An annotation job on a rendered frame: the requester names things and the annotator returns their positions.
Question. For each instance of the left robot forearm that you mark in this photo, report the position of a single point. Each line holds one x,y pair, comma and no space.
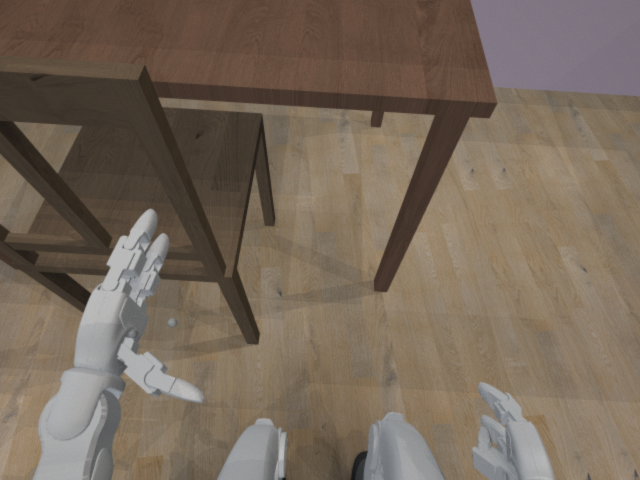
77,426

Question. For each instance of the robot right shin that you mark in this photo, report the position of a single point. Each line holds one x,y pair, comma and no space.
368,475

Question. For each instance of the robot right thigh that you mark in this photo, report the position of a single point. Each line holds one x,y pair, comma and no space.
399,452

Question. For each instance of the robot right hand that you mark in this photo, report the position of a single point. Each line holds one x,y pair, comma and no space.
520,453

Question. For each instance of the chair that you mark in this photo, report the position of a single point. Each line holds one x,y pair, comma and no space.
193,167

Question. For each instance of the table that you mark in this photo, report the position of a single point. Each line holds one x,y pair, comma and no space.
402,56

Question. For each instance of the robot left hand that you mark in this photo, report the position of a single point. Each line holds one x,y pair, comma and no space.
117,306

